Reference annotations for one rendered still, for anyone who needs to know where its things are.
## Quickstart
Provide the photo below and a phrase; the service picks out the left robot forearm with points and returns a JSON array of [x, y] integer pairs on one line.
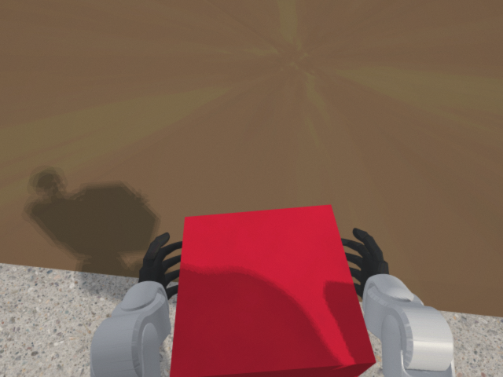
[[127, 343]]

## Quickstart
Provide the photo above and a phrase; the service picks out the left robot hand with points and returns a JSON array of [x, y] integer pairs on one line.
[[154, 265]]

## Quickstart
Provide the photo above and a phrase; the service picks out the right robot hand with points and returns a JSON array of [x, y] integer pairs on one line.
[[371, 263]]

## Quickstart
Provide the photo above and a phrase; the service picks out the right robot forearm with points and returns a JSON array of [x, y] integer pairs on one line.
[[416, 339]]

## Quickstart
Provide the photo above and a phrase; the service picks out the carton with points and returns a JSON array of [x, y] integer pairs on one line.
[[267, 293]]

